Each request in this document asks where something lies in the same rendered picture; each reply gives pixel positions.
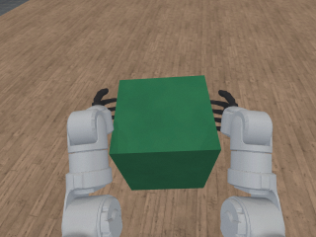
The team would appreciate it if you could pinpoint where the robot right hand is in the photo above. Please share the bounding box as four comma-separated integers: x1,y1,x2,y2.
210,90,238,131

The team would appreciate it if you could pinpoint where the left robot forearm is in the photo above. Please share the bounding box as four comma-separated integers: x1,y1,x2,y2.
61,105,114,233

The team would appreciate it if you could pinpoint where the right robot forearm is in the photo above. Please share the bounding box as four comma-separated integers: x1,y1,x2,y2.
220,106,285,229

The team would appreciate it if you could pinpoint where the robot left hand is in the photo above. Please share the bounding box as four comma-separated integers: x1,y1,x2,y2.
92,88,117,119

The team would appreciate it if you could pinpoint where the carton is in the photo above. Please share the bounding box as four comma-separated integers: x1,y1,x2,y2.
109,75,221,191

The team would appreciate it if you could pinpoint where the left robot upper arm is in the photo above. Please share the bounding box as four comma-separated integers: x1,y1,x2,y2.
62,195,122,237

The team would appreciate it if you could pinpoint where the right robot upper arm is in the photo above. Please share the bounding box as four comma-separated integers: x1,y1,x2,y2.
220,196,285,237

